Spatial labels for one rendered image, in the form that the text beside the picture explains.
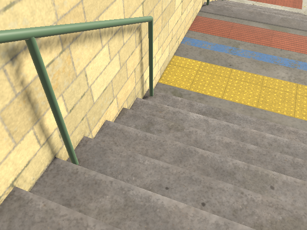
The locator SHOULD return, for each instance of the stairs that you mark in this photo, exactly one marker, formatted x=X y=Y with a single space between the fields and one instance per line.
x=169 y=163
x=260 y=8

